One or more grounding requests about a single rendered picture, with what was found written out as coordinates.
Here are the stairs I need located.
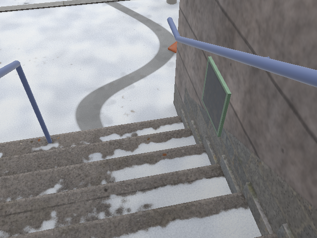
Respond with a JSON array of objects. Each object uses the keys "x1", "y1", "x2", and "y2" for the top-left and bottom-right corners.
[{"x1": 0, "y1": 116, "x2": 278, "y2": 238}]

